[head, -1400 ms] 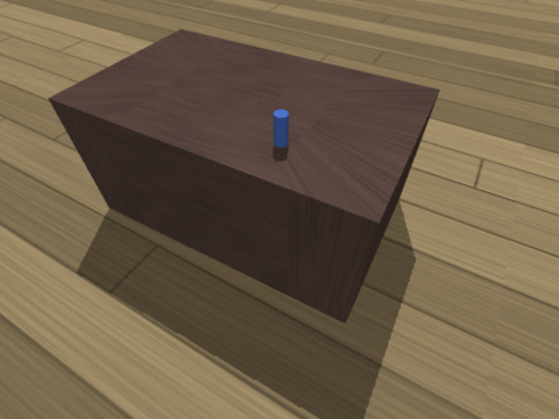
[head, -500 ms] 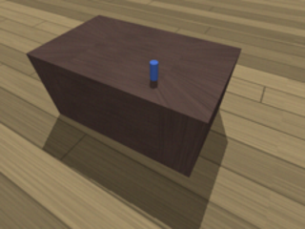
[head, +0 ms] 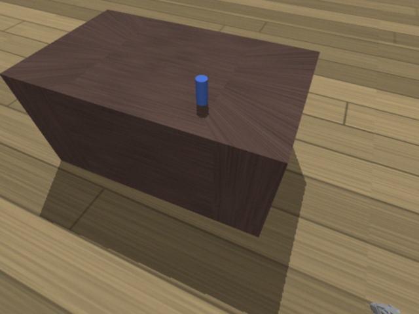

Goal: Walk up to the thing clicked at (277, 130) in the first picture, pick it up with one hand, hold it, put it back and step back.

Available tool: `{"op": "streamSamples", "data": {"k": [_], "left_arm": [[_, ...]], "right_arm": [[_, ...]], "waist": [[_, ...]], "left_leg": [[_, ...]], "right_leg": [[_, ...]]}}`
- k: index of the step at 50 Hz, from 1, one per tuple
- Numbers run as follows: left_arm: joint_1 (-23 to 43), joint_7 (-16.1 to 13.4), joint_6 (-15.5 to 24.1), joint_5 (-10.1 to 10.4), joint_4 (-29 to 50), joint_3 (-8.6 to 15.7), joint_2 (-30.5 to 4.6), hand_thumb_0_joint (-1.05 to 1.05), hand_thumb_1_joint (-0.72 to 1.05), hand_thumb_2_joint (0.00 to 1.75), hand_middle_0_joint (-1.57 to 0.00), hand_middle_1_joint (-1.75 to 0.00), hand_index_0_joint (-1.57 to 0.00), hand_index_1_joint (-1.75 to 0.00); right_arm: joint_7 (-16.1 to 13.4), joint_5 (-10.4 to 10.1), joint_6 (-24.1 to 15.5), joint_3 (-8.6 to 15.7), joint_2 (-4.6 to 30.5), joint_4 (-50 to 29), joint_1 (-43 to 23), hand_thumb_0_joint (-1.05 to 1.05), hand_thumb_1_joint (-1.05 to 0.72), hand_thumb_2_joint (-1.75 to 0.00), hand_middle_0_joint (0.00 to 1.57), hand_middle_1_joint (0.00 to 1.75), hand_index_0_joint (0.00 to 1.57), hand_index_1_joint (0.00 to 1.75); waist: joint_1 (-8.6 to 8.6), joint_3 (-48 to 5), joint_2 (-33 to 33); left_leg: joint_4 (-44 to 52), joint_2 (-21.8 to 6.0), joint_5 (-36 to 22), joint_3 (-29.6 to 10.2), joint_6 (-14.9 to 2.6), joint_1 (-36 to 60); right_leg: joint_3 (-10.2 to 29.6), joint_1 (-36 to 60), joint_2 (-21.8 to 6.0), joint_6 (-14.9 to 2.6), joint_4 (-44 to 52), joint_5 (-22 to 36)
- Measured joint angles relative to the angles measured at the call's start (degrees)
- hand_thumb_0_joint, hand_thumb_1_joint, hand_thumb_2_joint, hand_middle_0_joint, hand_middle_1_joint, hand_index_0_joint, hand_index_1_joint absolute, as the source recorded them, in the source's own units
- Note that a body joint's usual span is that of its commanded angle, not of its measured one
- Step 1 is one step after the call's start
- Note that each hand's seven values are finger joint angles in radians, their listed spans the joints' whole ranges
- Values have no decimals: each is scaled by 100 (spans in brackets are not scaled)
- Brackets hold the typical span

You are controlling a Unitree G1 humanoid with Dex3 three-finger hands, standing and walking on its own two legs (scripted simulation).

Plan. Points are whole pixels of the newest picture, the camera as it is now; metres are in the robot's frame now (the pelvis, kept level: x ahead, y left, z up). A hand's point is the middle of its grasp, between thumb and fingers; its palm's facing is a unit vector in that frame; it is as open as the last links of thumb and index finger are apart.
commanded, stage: walk up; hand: left
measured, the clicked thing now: (201, 90) +0.88 +0.06 -0.11
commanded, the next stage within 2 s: none
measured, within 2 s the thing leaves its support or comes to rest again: neither
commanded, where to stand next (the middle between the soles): +0.36 +0.06 m, yaw -22 degrees
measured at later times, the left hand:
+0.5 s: hand (107, 227) +0.34 +0.27 -0.11, palm faces -0.21 -0.87 -0.44, open 7.4 cm
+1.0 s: hand (98, 204) +0.43 +0.34 -0.17, palm faces -0.37 -0.85 -0.38, open 7.4 cm
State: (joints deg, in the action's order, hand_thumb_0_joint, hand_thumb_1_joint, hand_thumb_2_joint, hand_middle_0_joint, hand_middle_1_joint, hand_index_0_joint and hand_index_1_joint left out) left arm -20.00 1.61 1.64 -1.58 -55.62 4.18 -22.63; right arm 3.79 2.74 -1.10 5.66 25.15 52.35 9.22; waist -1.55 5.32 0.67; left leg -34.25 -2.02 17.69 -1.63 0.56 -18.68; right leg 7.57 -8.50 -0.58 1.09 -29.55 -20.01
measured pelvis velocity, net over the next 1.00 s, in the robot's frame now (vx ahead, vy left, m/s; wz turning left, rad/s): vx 0.28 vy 0.09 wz -0.35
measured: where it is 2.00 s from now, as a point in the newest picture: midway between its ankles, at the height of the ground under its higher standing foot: (194, 297)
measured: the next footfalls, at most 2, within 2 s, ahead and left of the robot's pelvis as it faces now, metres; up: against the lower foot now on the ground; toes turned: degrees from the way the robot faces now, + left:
right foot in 0.38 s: +0.23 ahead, -0.09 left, +0.00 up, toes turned -12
left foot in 0.74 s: +0.39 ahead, +0.20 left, +0.00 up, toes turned -20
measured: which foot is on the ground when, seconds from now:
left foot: down 0.00-0.40, up 0.42-0.72, down 0.74-1.00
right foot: down 0.00-0.00, up 0.02-0.36, down 0.38-0.76, up 0.78-1.00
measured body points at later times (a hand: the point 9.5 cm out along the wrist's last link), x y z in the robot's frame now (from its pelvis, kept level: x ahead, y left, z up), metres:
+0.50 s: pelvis +0.16 +0.03 -0.01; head +0.18 +0.00 +0.44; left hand +0.35 +0.32 -0.08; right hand +0.12 -0.28 -0.14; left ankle +0.10 +0.15 -0.66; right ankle +0.20 -0.08 -0.73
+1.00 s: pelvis +0.28 +0.09 -0.02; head +0.33 +0.09 +0.43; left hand +0.45 +0.38 -0.14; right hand +0.27 -0.24 -0.11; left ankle +0.37 +0.20 -0.73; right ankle +0.25 -0.03 -0.72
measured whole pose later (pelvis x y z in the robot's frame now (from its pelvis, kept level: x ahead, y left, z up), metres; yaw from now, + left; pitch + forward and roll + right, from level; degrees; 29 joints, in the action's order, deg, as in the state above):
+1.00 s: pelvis +0.28 +0.09 -0.02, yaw -20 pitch -2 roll -1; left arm -16.0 0.6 0.5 -0.8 -50.2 2.6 -24.4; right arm 0.8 1.0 -1.5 1.8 22.3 45.8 12.9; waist 0.0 7.0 -0.9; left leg -43.2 -6.7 18.6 5.0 0.5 -22.6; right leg -1.0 -21.7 0.6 -1.9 -48.5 -27.9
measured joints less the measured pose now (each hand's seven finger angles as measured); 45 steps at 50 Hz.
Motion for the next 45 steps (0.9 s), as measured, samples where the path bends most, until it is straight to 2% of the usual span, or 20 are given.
{"op": "streamSamples", "data": {"k": [1, 3, 6, 8, 12, 16, 19, 20, 21, 24, 26, 28, 32, 35, 37, 38, 39, 41, 43, 45], "left_arm": [[-32, -30, -44, 1, 11, 12, -56, 0, 90, 90, -21, -30, -21, -30], [-17, -110, -127, 20, -46, -13, -125, 0, 90, 90, -21, -30, -21, -30], [48, -79, -68, 72, -22, -65, -221, 1, 90, 90, -21, -30, -21, -30], [91, -16, 13, 85, 53, -65, -263, 1, 90, 90, -21, -30, -21, -30], [247, 76, 57, 73, 260, -74, -278, 0, 90, 90, -21, -30, -21, -30], [472, 86, 76, 74, 459, -88, -206, 0, 90, 90, -21, -30, -21, -30], [607, 55, 133, 86, 606, -91, -153, 0, 90, 90, -21, -30, -21, -30], [680, 30, 175, 83, 655, -84, -99, 0, 90, 90, -21, -30, -21, -30], [738, 3, 226, 77, 742, -82, -64, 0, 90, 90, -21, -30, -21, -30], [774, -75, 303, 166, 986, -121, -10, 0, 90, 90, -21, -30, -21, -30], [710, -122, 308, 185, 1075, -159, 49, 0, 90, 90, -21, -30, -21, -30], [590, -132, 321, 168, 1114, -184, 75, 0, 90, 90, -21, -30, -21, -30], [327, -87, 313, 90, 1122, -199, 42, 0, 90, 90, -21, -30, -21, -30], [202, -75, 247, 35, 1103, -217, -35, 0, 89, 90, -21, -30, -21, -30], [136, -97, 169, 37, 1085, -233, -99, 0, 89, 90, -21, -30, -21, -30], [122, -123, 119, 48, 1058, -229, -140, 0, 89, 90, -21, -30, -21, -30], [158, -163, 48, 69, 993, -214, -178, 0, 89, 90, -21, -30, -21, -30], [237, -237, -67, 106, 832, -215, -239, 0, 90, 90, -21, -30, -21, -30], [289, -246, -101, 128, 693, -212, -295, 0, 90, 90, -21, -30, -21, -30], [324, -209, -91, 138, 603, -198, -297, 0, 90, 90, -21, -30, -21, -30]], "right_arm": [[-16, 27, -56, 29, -23, -74, 46, 0, -91, -90, 20, 30, 20, 30], [-43, 12, -102, 45, -115, -164, 158, 0, -91, -90, 20, 30, 20, 30], [-60, -59, -57, -27, -249, -206, 393, 0, -91, -90, 20, 30, 20, 30], [-66, -84, -65, -86, -303, -222, 576, 0, -91, -90, 20, 30, 20, 30], [-54, -95, -90, -153, -308, -299, 882, 0, -90, -90, 20, 30, 20, 30], [-47, -98, -15, -160, -227, -419, 1080, 1, -90, -90, 20, 30, 20, 30], [-51, -116, 83, -159, -179, -500, 1208, 1, -90, -90, 20, 30, 20, 30], [-63, -134, 111, -154, -153, -501, 1222, 1, -90, -90, 20, 30, 20, 30], [-81, -146, 153, -159, -165, -486, 1205, 1, -90, -90, 20, 30, 20, 30], [-103, -152, 265, -258, -232, -456, 1105, 1, -91, -90, 20, 30, 20, 30], [-92, -157, 280, -283, -216, -486, 1027, 1, -91, -90, 20, 30, 20, 30], [-56, -139, 252, -272, -180, -563, 936, 1, -91, -90, 20, 30, 20, 30], [13, -100, 184, -192, -93, -708, 785, 1, -91, -90, 20, 30, 20, 30], [-26, -112, 115, -131, -42, -699, 709, 0, -91, -90, 20, 30, 20, 30], [-91, -124, 33, -103, -10, -681, 694, 0, -91, -90, 20, 30, 20, 30], [-133, -107, -17, -85, -24, -666, 672, 0, -91, -90, 20, 30, 20, 30], [-177, -90, -48, -83, -84, -648, 628, 0, -91, -90, 20, 30, 20, 30], [-198, -127, -55, -160, -213, -620, 524, 0, -91, -90, 20, 30, 20, 30], [-222, -143, -44, -255, -347, -613, 450, 0, -91, -90, 20, 30, 20, 30], [-244, -150, -56, -334, -401, -622, 419, 0, -90, -90, 20, 30, 20, 30]], "waist": [[8, 25, -98], [83, 2, -205], [201, -47, -250], [260, -75, -238], [391, -36, -154], [538, 61, -2], [641, 71, 116], [652, 126, 252], [640, 172, 343], [469, 181, 307], [395, 148, 329], [363, 116, 353], [292, 81, 317], [192, 67, 220], [129, 30, 131], [128, 23, 36], [117, 46, -85], [134, 95, -207], [153, 120, -301], [151, 131, -325]], "left_leg": [[-15, 61, -387, 128, -19, 39], [-111, 113, -228, 320, -99, 129], [257, 127, -142, 483, -221, 513], [581, 142, -185, 575, -266, 795], [967, 209, -132, 763, -316, 1239], [842, 255, 223, 954, -318, 1494], [391, 231, 708, 1046, -273, 1558], [33, 114, 917, 1016, -265, 1508], [-588, 47, 952, 884, -233, 1311], [-2545, 201, 1196, 416, -125, 467], [-3035, 94, 983, 255, -114, -13], [-2934, -106, 740, 112, -86, -392], [-1948, -412, 480, 10, -13, -776], [-1112, -447, 82, 96, -9, -752], [-533, -355, -350, 188, -40, -535], [-515, -277, -495, 239, 36, -504], [-694, -228, -379, 323, 79, -542], [-891, -259, -160, 411, 65, -548], [-847, -308, -97, 480, 29, -467], [-767, -355, -80, 548, 5, -393]], "right_leg": [[115, -203, -22, -110, -597, -307], [75, -763, 59, -249, -1969, -655], [-344, -1364, 58, -281, -2939, -398], [-568, -1570, -20, -204, -2839, -218], [-772, -1704, -168, -117, -1890, 29], [-919, -1591, -189, -231, -956, 400], [-1025, -1262, -58, -335, -421, 770], [-1066, -1174, 46, -351, -410, 987], [-1093, -1162, 118, -348, -553, 877], [-943, -1060, 136, -378, -746, 545], [-857, -877, 144, -343, -596, 514], [-772, -731, 155, -291, -453, 502], [-567, -598, 121, -187, -467, 316], [-410, -593, 41, -53, -702, 56], [-282, -692, -16, 15, -1076, -234], [-206, -796, -74, -27, -1370, -416], [-85, -932, -73, -106, -1734, -596], [-41, -1225, 115, -203, -2536, -967], [-228, -1438, 200, -244, -2996, -1066], [-477, -1509, 168, -258, -2886, -1086]]}}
